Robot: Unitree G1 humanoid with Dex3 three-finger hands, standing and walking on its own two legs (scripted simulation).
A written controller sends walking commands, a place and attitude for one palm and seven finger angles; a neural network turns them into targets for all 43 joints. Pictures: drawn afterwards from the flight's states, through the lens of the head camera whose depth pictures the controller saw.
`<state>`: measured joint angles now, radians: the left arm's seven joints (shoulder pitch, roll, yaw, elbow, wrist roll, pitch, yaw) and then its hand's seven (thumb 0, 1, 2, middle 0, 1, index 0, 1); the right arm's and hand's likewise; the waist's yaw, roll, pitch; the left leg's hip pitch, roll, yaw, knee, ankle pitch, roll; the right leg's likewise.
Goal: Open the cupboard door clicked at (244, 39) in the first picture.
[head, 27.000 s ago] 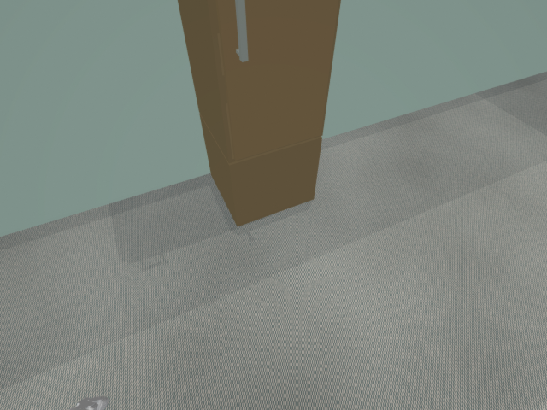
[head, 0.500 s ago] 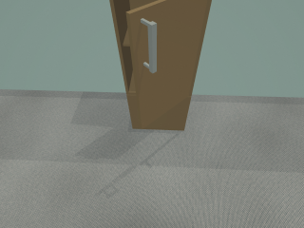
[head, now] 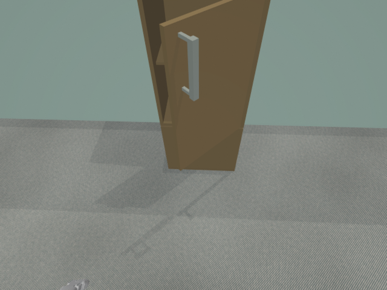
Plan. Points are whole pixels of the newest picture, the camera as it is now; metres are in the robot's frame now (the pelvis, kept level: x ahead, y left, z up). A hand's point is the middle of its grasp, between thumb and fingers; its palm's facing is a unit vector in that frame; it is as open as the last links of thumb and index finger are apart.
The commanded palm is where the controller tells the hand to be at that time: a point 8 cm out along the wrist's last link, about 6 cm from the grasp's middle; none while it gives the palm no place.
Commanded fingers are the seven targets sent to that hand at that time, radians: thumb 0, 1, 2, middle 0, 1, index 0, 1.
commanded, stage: look to check the result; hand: left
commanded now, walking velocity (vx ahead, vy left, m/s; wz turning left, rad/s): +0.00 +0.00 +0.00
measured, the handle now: (188, 68) +0.62 +0.04 +0.13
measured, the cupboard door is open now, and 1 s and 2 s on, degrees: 44 44 44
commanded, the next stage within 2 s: walk to a spot facing it in 0.52 s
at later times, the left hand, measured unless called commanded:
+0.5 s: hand out of the picture +0.11 +0.24 -0.15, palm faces -0.04 -0.94 -0.35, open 7.4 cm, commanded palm none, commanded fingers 0.00 0.90 0.90 -0.20 -0.30 -0.20 -0.30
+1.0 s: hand out of the picture +0.12 +0.19 -0.18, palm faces -0.15 -0.95 -0.28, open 7.4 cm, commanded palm none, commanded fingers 0.00 0.90 0.90 -0.20 -0.30 -0.20 -0.30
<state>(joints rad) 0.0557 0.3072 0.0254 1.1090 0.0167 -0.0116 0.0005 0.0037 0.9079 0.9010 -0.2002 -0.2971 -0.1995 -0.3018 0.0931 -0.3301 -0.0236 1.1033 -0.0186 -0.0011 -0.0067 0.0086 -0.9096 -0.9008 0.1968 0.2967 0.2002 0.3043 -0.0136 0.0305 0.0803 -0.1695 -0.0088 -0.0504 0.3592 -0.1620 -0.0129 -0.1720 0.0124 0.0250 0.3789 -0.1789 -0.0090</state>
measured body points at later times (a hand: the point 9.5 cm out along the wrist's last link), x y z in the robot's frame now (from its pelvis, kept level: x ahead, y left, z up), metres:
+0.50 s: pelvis +0.03 -0.01 +0.00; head +0.07 -0.02 +0.45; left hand +0.12 +0.29 -0.13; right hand +0.10 -0.30 -0.15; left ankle +0.02 +0.13 -0.75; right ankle +0.02 -0.11 -0.75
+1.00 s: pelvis +0.02 -0.01 -0.02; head +0.07 -0.03 +0.43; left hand +0.13 +0.24 -0.16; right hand +0.05 -0.28 -0.17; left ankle +0.02 +0.13 -0.75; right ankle +0.01 -0.10 -0.73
